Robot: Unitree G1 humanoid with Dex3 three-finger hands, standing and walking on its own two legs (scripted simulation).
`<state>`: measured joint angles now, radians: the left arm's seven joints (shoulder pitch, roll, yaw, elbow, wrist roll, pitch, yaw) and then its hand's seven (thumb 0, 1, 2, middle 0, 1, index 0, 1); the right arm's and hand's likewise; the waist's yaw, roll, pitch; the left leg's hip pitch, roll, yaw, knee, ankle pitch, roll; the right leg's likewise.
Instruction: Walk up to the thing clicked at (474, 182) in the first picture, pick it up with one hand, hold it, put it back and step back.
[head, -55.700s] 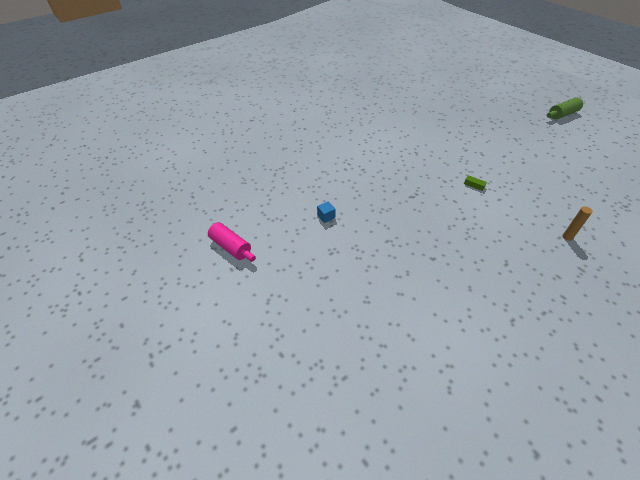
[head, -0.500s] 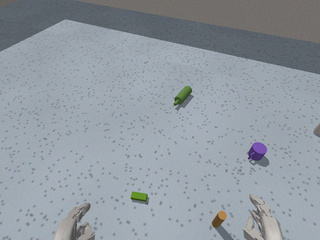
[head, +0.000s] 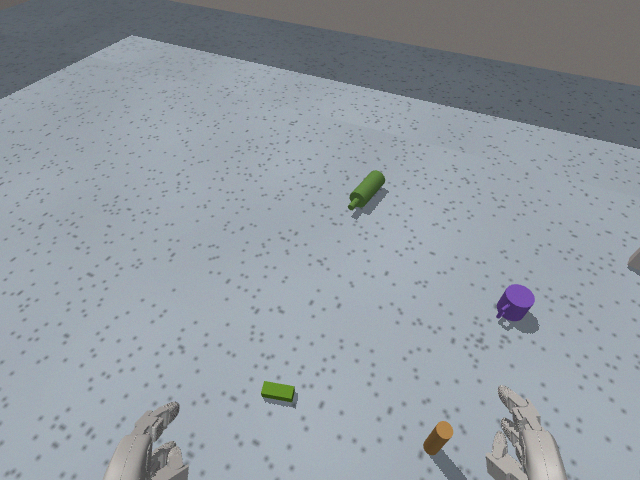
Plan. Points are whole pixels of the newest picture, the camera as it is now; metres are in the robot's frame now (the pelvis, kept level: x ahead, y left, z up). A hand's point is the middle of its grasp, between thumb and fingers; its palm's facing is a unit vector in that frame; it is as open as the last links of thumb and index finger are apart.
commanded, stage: stand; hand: left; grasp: from above
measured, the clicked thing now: (278, 391) +0.50 +0.14 -0.70
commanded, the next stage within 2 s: none
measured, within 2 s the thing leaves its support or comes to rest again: neither
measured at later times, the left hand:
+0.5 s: hand out of the picture +0.06 +0.24 -0.11, palm faces +0.05 -0.94 -0.33, open 7.4 cm
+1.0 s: hand out of the picture +0.03 +0.24 -0.09, palm faces +0.05 -0.94 -0.34, open 7.4 cm
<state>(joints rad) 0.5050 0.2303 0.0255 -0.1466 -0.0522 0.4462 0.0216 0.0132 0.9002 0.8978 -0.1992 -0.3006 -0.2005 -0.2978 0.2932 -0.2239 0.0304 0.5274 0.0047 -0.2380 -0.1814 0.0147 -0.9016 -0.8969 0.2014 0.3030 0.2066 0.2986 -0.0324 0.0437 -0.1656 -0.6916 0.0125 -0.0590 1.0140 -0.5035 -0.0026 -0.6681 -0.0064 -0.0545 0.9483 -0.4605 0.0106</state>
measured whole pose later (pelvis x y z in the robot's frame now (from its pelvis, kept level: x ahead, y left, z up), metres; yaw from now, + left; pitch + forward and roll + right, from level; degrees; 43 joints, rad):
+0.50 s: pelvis +0.00 +0.01 +0.05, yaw +1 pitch -1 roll +0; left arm 0.23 0.28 0.04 0.92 0.04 0.03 0.03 0.01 0.90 0.90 -0.20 -0.30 -0.20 -0.30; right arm 0.19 -0.29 -0.04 0.97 -0.05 -0.02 -0.02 0.01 -0.90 -0.90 0.20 0.30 0.21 0.30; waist 0.03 0.01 0.04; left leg -0.26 -0.03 -0.03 0.62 -0.33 0.02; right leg -0.26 -0.05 -0.03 0.61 -0.32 0.03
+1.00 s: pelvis -0.01 +0.00 +0.07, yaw +1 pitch -4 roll +0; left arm 0.16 0.29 0.03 1.13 0.03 0.01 0.02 0.01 0.90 0.90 -0.20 -0.30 -0.20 -0.30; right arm 0.14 -0.31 -0.03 1.11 -0.03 0.00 -0.02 0.01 -0.90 -0.90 0.20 0.30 0.21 0.30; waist 0.02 0.02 0.06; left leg -0.11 -0.03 -0.05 0.37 -0.19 0.01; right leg -0.11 -0.05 -0.05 0.37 -0.19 0.02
